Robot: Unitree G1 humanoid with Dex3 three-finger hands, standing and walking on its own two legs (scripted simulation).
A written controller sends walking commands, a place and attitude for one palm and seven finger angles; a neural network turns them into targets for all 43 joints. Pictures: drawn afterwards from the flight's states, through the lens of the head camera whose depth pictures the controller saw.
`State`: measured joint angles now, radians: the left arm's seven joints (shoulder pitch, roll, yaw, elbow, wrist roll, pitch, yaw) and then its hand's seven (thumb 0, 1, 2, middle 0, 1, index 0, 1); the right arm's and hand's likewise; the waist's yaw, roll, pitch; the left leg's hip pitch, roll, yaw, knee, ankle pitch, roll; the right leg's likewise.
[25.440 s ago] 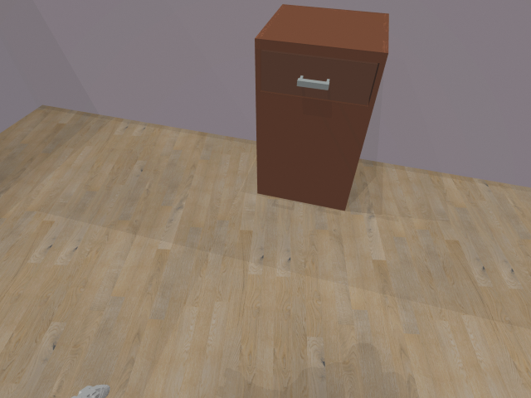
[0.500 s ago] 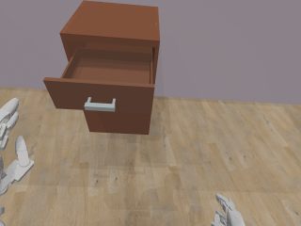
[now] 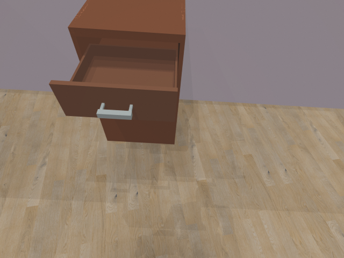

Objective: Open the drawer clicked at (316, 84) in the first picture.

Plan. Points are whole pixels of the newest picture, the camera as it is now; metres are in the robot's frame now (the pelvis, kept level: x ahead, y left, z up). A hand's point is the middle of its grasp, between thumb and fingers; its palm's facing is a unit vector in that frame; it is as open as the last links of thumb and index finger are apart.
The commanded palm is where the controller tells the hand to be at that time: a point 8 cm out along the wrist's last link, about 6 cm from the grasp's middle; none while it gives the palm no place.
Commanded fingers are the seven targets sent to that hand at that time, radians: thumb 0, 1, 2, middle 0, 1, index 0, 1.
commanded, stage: let the arm hang, fingers relaxed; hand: left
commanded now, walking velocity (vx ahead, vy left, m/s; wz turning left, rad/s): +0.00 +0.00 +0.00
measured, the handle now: (115, 110) +0.58 +0.23 -0.08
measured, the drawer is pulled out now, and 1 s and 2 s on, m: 0.30 0.30 0.30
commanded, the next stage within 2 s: look to check the result in 0.66 s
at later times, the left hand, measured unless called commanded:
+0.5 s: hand out of the picture +0.00 +0.16 -0.17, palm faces +0.01 -0.98 -0.17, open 7.3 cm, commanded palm none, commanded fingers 0.00 0.90 0.90 -0.20 -0.30 -0.20 -0.30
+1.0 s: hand out of the picture +0.00 +0.16 -0.17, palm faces +0.02 -0.98 -0.18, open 7.4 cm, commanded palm none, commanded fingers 0.00 0.90 0.90 -0.20 -0.30 -0.20 -0.30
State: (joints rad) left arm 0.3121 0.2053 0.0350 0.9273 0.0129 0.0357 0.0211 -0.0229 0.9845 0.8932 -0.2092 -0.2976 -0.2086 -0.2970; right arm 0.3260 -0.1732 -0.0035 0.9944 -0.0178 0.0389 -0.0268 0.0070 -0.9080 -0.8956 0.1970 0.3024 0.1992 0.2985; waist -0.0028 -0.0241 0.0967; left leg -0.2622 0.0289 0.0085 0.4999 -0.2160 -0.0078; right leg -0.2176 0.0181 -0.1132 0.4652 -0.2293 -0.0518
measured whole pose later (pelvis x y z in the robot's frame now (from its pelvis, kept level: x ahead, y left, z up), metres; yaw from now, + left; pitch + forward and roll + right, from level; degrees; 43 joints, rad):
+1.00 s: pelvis +0.01 +0.00 +0.01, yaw -2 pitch -2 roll +0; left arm 0.31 0.11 0.02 1.14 0.01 0.00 0.04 0.01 0.91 0.89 -0.20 -0.30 -0.20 -0.30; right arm 0.33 -0.09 -0.01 1.13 -0.01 0.01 -0.05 0.00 -0.91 -0.90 0.20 0.30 0.20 0.30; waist -0.01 0.01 0.06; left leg -0.18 0.02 0.05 0.41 -0.20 0.00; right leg -0.16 0.02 -0.07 0.41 -0.21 -0.04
